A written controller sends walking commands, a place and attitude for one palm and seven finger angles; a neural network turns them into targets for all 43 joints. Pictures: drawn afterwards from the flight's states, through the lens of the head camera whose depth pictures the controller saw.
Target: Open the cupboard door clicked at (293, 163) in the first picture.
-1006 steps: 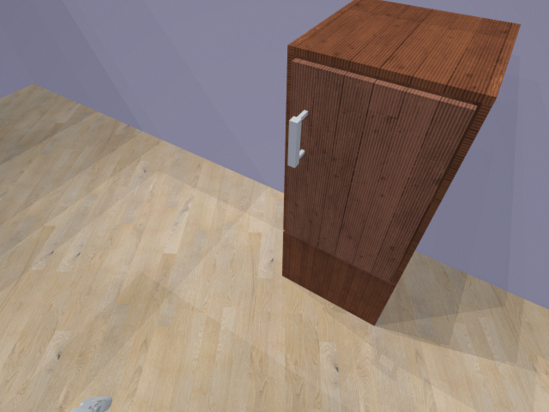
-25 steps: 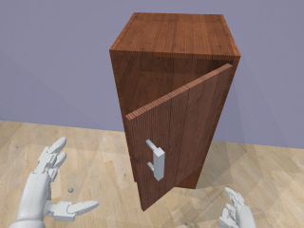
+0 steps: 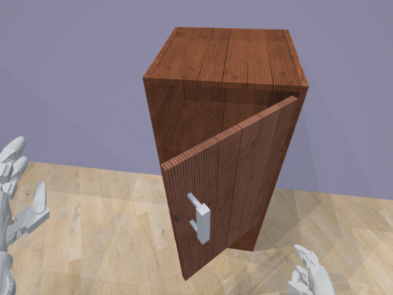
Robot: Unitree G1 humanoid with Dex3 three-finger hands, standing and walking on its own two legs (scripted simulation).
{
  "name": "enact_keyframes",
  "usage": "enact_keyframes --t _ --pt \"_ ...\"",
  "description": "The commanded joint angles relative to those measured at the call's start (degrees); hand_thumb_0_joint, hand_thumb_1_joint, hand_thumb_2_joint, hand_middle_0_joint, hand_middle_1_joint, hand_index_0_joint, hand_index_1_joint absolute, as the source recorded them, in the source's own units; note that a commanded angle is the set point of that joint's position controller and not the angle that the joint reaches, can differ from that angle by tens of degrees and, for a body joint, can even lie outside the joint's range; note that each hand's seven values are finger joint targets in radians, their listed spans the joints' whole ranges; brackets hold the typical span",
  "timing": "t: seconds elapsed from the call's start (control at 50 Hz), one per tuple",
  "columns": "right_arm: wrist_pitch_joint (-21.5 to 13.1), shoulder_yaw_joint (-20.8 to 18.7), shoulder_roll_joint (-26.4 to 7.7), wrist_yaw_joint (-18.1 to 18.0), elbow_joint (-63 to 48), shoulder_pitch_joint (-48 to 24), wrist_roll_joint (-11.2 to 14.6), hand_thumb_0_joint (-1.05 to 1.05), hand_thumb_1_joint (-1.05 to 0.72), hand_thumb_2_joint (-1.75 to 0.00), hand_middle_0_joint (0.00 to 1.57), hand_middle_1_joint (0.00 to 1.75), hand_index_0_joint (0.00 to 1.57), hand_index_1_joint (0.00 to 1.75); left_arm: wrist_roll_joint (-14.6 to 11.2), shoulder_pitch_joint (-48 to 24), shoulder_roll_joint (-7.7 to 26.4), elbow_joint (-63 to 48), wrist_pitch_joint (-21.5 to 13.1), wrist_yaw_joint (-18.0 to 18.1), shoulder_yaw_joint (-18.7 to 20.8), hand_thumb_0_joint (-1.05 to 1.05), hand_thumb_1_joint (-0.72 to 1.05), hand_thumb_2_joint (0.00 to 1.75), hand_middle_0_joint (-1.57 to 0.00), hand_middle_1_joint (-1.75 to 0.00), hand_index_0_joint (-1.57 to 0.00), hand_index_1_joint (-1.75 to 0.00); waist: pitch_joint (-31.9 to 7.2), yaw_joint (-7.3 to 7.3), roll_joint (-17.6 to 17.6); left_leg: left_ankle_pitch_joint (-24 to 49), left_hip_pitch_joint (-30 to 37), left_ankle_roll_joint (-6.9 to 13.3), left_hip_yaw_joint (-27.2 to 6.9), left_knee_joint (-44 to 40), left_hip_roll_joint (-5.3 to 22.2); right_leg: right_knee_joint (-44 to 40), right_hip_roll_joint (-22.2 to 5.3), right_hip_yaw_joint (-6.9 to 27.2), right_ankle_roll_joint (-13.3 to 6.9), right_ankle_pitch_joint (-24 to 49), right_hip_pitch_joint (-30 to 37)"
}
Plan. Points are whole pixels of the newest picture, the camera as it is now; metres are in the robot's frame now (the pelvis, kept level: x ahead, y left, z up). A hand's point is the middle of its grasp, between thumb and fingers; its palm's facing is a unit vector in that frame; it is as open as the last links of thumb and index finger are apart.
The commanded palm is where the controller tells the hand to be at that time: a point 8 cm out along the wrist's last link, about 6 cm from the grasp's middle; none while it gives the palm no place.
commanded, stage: draw the hand back to the body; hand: left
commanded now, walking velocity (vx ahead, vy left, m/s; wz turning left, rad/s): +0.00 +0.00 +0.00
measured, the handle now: (197, 218) +0.29 +0.04 -0.01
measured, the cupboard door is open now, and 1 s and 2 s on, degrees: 45 45 45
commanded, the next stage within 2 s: step back with the hand held close in 0.30 s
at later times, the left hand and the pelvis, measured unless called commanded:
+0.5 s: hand (52, 213) +0.18 +0.25 +0.16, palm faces +0.44 -0.80 -0.41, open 7.5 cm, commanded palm +0.13 +0.29 +0.18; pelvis -0.01 -0.02 +0.00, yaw +0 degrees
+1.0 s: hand (13, 250) +0.13 +0.28 +0.15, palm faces +0.37 -0.79 -0.49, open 7.5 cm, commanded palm +0.07 +0.32 +0.18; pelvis -0.08 +0.02 +0.00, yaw -1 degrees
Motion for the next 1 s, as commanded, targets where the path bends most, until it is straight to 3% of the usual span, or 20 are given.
enact_keyframes --t 0.0,0.16,0.26,0.28,0.34,0.38,0.4,0.42,0.44,0.46,0.5,0.58,0.64,0.66,0.7,0.78,0.84,0.86,0.9,0.98 --pt "-2.74 -2.5 -5.98 -0.07 -9.19 -7.29 -0.03 0.0 -0.9 -0.9 0.2 0.3 0.2 0.3 -0.13 -3.06 8.03 -9.64 -3.41 0.11 4.22 0.0 0.9 0.9 -0.2 -0.3 -0.2 -0.3 -3.09 0.03 -2.07 15.37 4.25 0.65 -1.1 -4.59 1.41 -4.59 -0.25 -0.16 -0.17 16.76 -2.08" --pt "-3.12 -2.38 -5.54 -0.5 -8.6 -8.19 -0.05 0.0 -0.9 -0.9 0.2 0.3 0.2 0.3 0.16 -5.29 11.52 -13.18 -4.23 0.49 6.72 0.0 0.9 0.9 -0.2 -0.3 -0.2 -0.3 -3.71 0.45 2.36 13.76 5.27 0.46 -0.69 -4.78 0.95 -6.17 -0.24 0.51 -0.44 16.22 -1.03" --pt "-3.29 -2.6 -5.43 -0.6 -8.18 -8.24 -0.07 0.0 -0.9 -0.9 0.2 0.3 0.2 0.3 -0.24 -4.29 9.97 -10.12 -4.2 0.25 5.92 0.0 0.9 0.9 -0.2 -0.3 -0.2 -0.3 -1.43 0.23 -0.91 12.36 5.5 0.6 -0.5 -5.26 1.02 -7.6 0.01 0.48 -0.13 14.98 -2.13" --pt "-3.18 -2.57 -5.4 -0.59 -8.21 -8.29 -0.01 0.0 -0.9 -0.9 0.2 0.3 0.2 0.3 -0.23 -4.47 9.5 -10.35 -4.29 0.16 5.37 0.0 0.9 0.9 -0.2 -0.3 -0.2 -0.3 -1.65 0.03 0.29 12.32 5.67 0.64 -0.38 -5.36 1.03 -7.21 -0.26 0.85 -0.09 15.08 -1.87" --pt "-3.03 -2.71 -5.26 -0.58 -8.05 -8.44 -0.04 0.0 -0.9 -0.9 0.2 0.3 0.2 0.3 -0.33 -4.04 9.14 -9.06 -4.42 0.03 5.27 0.0 0.9 0.9 -0.2 -0.3 -0.2 -0.3 -1.52 0.12 -1.96 12.01 5.82 0.88 -0.11 -5.24 0.94 -7.81 -0.22 1.02 0.2 14.9 -2.1" --pt "-2.97 -2.71 -5.35 -0.58 -7.99 -8.5 -0.11 0.0 -0.9 -0.9 0.2 0.3 0.2 0.3 -0.31 -4.61 9.36 -9.03 -4.39 -0.05 5.26 0.0 0.9 0.9 -0.2 -0.3 -0.2 -0.3 -1.42 0.1 -1.56 12.12 5.83 0.85 -0.3 -5.58 0.94 -7.88 -0.32 1.07 0.17 15.12 -1.54" --pt "-3.02 -2.72 -5.53 -0.67 -7.82 -8.85 -0.06 0.0 -0.9 -0.9 0.2 0.3 0.2 0.3 -0.11 -8.76 10.31 -10.25 -4.59 0.11 5.44 0.0 0.9 0.9 -0.2 -0.3 -0.2 -0.3 -1.92 -0.2 -0.51 11.63 6.12 0.82 -0.16 -5.53 0.73 -8.18 -0.34 1.19 0.22 14.51 -1.79" --pt "-1.87 -3.18 -6.59 -0.37 -8.96 -7.21 0.06 0.0 -0.9 -0.9 0.2 0.3 0.2 0.3 0.69 -12.29 17.27 -11.72 -6.75 0.68 12.77 0.0 0.9 0.9 -0.2 -0.3 -0.2 -0.3 2.01 -2.28 -2.72 10.01 3.27 1.89 -1.42 -2.35 1.82 -11.63 -3.2 5.85 0.92 18.08 -7.15" --pt "-0.9 -3.37 -6.17 -0.25 -7.79 -7.37 -0.21 0.0 -0.9 -0.9 0.2 0.3 0.2 0.3 0.73 -6.65 12.87 -7.04 -6.8 0.1 9.4 0.0 0.9 0.9 -0.2 -0.3 -0.2 -0.3 0.85 -2.79 -5.02 10.11 3.6 1.69 -1.8 -1.09 1.55 -11.44 -4.41 5.58 0.71 19.92 -6.79" --pt "-0.34 -3.59 -6.27 -0.13 -8.46 -7.68 -0.28 0.0 -0.9 -0.9 0.2 0.3 0.2 0.3 0.98 -5.96 13.44 -8.11 -7.35 -0.01 9.56 0.0 0.9 0.9 -0.2 -0.3 -0.2 -0.3 0.41 -2.5 -4.22 11.34 3.3 1.51 -1.43 -0.99 1.43 -10.78 -4.87 4.87 0.84 23.05 -6.46" --pt "0.84 -3.83 -6.42 0.09 -8.97 -7.44 -0.31 0.0 -0.9 -0.9 0.2 0.3 0.2 0.3 1.01 -0.89 10.81 -7.97 -7.27 -0.08 7.43 0.0 0.9 0.9 -0.2 -0.3 -0.2 -0.3 -2.66 -2.92 -1.67 15.06 3.9 1.27 -1.2 -1.58 1.98 -8.59 -4.62 3.84 1.17 24.47 -5.1" --pt "2.54 -4.3 -6.57 -0.07 -10.25 -7.72 -0.06 0.0 -0.9 -0.9 0.2 0.3 0.2 0.3 0.91 2.18 12.38 -11.57 -7.15 0.74 8.88 0.0 0.9 0.9 -0.2 -0.3 -0.2 -0.3 -6.6 -2.89 -1.09 21.67 3.59 1.08 -1.57 -2.57 3.25 -5.65 -3.62 2.66 1.32 26.04 -2.94" --pt "3.42 -4.71 -6.41 -0.22 -11.05 -7.54 0.28 0.0 -0.9 -0.9 0.2 0.3 0.2 0.3 0.78 3.06 13.28 -12.94 -7.09 1.36 9.91 0.0 0.9 0.9 -0.2 -0.3 -0.2 -0.3 -7.44 -3.15 -2.98 21.74 2.33 0.89 -1.48 -2.07 3.56 -4.79 -3.49 3.1 1.37 26.8 -3.0" --pt "3.67 -4.86 -6.62 -0.4 -10.98 -7.64 0.22 0.0 -0.9 -0.9 0.2 0.3 0.2 0.3 0.84 3.03 14.69 -13.84 -7.35 1.73 11.15 0.0 0.9 0.9 -0.2 -0.3 -0.2 -0.3 -8.09 -3.05 -1.69 22.2 1.22 0.88 -1.82 -2.32 3.55 -4.0 -3.68 2.74 1.15 27.2 -1.84" --pt "3.92 -4.92 -6.3 -0.46 -11.51 -7.47 0.41 0.0 -0.9 -0.9 0.2 0.3 0.2 0.3 0.65 4.68 14.07 -13.71 -7.41 2.01 11.08 0.0 0.9 0.9 -0.2 -0.3 -0.2 -0.3 -8.46 -3.17 -1.97 21.6 0.49 0.86 -1.79 -2.16 3.88 -3.4 -3.46 3.26 1.22 26.87 -2.18" --pt "3.81 -5.1 -6.51 -0.54 -11.72 -7.48 0.41 0.0 -0.9 -0.9 0.2 0.3 0.2 0.3 0.83 5.56 14.11 -14.43 -7.71 2.48 11.24 0.0 0.9 0.9 -0.2 -0.3 -0.2 -0.3 -7.23 -3.29 -0.18 17.11 -3.31 1.02 -2.74 -3.27 4.41 -2.86 -2.86 3.81 1.18 22.05 -2.79" --pt "3.31 -5.17 -6.87 -0.42 -11.88 -6.94 0.41 0.0 -0.9 -0.9 0.2 0.3 0.2 0.3 1.07 5.88 13.83 -15.33 -8.26 2.74 11.09 0.0 0.9 0.9 -0.2 -0.3 -0.2 -0.3 -6.22 -3.53 0.04 9.83 -7.19 1.33 -3.65 -4.58 4.69 -2.84 -2.24 4.09 1.18 15.82 -3.11" --pt "3.01 -5.2 -7.32 -0.51 -11.85 -7.23 0.33 0.0 -0.9 -0.9 0.2 0.3 0.2 0.3 1.26 5.57 14.13 -16.24 -8.55 2.83 11.3 0.0 0.9 0.9 -0.2 -0.3 -0.2 -0.3 -5.77 -3.49 2.11 7.45 -9.15 1.62 -4.4 -5.57 4.93 -2.31 -1.95 3.86 1.1 14.82 -2.2" --pt "2.56 -4.98 -7.01 -0.5 -11.98 -6.86 0.27 0.0 -0.9 -0.9 0.2 0.3 0.2 0.3 1.54 5.83 13.63 -15.13 -8.93 3.0 11.37 0.0 0.9 0.9 -0.2 -0.3 -0.2 -0.3 -4.15 -3.57 0.9 -1.22 -13.72 2.06 -5.44 -7.4 5.47 -1.75 -1.5 4.42 1.1 9.45 -1.69" --pt "0.86 -5.02 -7.79 -0.56 -12.2 -6.16 -0.19 0.0 -0.9 -0.9 0.2 0.3 0.2 0.3 2.77 4.28 13.4 -16.77 -10.64 3.17 12.22 0.0 0.9 0.9 -0.2 -0.3 -0.2 -0.3 -2.26 -3.66 3.83 -16.77 -24.88 3.66 -8.97 -11.34 7.41 2.26 0.11 4.52 1.28 2.04 2.74"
